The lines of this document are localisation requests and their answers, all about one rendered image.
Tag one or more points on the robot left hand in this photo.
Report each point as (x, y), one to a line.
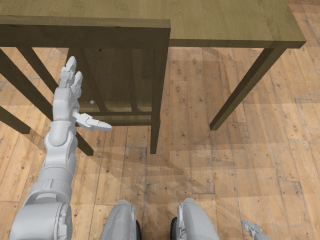
(65, 99)

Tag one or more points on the robot right thigh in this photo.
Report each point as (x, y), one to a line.
(192, 218)

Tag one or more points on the chair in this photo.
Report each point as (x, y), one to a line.
(122, 61)

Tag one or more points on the robot left forearm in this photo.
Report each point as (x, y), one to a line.
(57, 172)

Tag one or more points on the robot left upper arm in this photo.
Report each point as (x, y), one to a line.
(44, 221)

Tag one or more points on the table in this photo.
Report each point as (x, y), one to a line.
(268, 24)

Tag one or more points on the robot right shin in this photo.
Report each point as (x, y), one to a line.
(181, 234)

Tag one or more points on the robot right hand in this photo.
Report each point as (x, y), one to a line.
(254, 230)

